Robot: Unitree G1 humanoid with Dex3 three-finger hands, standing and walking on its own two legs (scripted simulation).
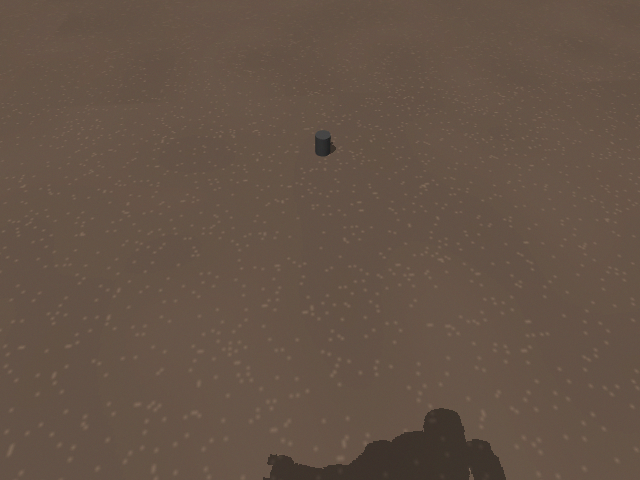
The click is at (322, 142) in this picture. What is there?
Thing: mug
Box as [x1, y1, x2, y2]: [315, 130, 330, 155]
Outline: 321,130 316,132 315,134 315,152 318,155 326,155 329,153 330,134 328,131
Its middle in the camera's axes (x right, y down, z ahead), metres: +0.04 -0.50 +1.99
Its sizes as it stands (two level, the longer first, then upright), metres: 0.111 0.077 0.105
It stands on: the floor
